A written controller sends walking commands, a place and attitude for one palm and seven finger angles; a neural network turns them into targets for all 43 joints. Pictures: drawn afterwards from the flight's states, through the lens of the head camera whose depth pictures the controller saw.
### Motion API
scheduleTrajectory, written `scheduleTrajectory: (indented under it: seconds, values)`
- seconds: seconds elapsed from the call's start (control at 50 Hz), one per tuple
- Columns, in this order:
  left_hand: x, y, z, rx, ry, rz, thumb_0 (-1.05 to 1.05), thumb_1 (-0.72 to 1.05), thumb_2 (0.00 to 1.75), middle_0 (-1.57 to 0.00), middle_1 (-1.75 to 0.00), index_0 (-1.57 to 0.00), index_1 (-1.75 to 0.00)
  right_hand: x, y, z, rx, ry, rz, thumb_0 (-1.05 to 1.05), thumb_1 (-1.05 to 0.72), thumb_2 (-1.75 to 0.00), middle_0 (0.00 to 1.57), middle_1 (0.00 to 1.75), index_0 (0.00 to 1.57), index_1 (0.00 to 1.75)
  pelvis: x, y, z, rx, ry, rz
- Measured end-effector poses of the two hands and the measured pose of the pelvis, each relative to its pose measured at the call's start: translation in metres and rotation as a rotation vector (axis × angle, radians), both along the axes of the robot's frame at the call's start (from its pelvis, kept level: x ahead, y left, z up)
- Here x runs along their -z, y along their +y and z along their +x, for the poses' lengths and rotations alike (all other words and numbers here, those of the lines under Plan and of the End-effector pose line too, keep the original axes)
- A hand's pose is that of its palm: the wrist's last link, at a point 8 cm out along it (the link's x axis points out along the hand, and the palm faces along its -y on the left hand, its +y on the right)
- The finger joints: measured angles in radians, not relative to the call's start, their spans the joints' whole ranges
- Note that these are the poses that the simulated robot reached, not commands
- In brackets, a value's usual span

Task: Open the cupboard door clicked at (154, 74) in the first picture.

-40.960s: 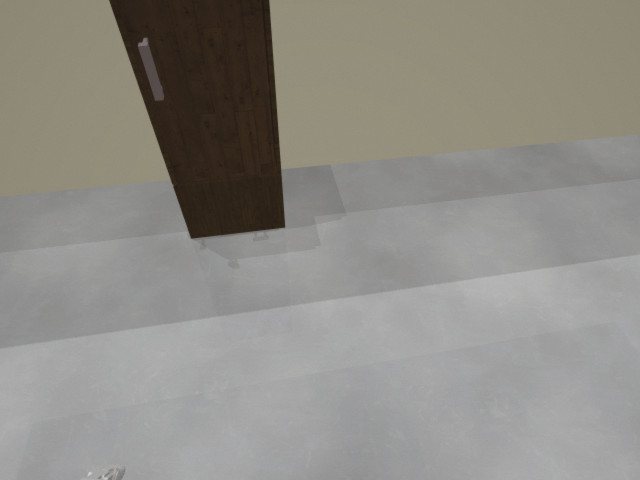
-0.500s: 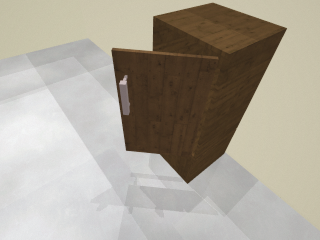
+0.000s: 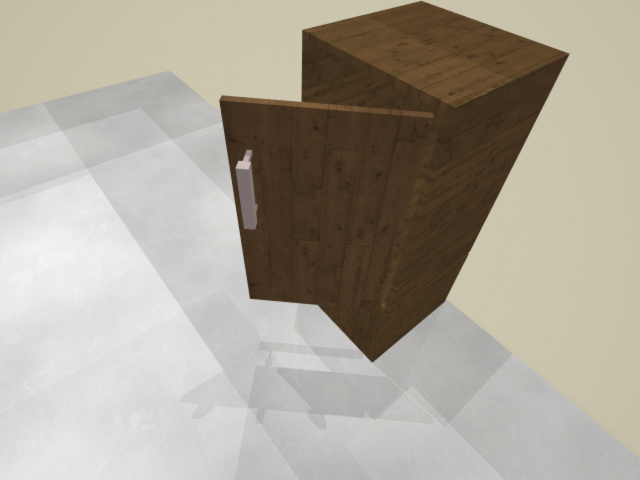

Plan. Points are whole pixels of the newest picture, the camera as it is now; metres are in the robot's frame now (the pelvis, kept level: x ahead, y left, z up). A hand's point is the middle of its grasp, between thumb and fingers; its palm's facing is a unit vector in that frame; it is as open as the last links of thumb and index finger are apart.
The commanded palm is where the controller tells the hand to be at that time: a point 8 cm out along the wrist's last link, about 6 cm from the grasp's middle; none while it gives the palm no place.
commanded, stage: look again from close up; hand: left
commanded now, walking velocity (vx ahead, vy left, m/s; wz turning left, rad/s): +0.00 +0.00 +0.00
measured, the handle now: (249, 190) +0.62 +0.17 -0.02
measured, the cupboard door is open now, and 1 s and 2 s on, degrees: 46 46 46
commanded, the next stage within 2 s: shuffle to correct the standing spot in 0.18 s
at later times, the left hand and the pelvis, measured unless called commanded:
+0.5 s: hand out of the picture -0.04 +0.16 -0.18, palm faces +0.06 -0.99 -0.14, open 7.4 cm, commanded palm none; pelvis +0.01 +0.01 +0.00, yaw +0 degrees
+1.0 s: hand out of the picture +0.07 +0.15 -0.18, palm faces +0.03 -0.99 -0.17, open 7.4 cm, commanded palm none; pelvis +0.10 +0.00 +0.00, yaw -3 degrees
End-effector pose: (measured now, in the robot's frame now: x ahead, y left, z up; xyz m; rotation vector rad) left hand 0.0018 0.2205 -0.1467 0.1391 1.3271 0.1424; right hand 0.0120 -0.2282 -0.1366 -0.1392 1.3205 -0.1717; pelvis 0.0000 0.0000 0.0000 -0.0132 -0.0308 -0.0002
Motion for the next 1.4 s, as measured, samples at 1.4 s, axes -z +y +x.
scheduleTrajectory:
  seconds: [1.4]
  values:
    - [0.009,0.049,0.124,-0.003,0.044,0.019,0.0,0.91,0.89,-0.2,-0.3,-0.19,-0.3,-0.011,0.033,0.133,0.0,-0.067,-0.071,0.01,-0.91,-0.89,0.19,0.29,0.19,0.3,0.0,0.036,0.094,0.042,0.03,-0.002]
